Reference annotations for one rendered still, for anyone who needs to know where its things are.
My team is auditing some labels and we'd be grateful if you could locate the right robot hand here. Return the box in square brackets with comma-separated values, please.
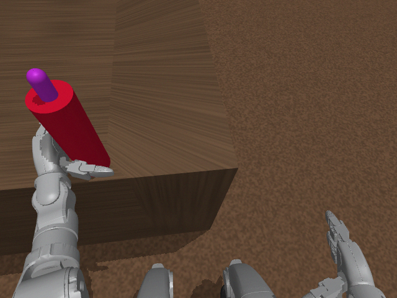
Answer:
[302, 210, 375, 298]

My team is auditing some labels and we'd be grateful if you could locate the left robot hand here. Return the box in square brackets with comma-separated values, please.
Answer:
[32, 123, 114, 180]

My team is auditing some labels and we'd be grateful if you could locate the bottle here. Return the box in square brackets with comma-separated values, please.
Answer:
[25, 68, 110, 177]

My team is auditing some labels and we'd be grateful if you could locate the left robot arm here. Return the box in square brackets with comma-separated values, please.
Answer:
[12, 172, 89, 298]

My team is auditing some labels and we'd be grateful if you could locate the right robot arm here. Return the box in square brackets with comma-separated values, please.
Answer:
[346, 284, 386, 298]

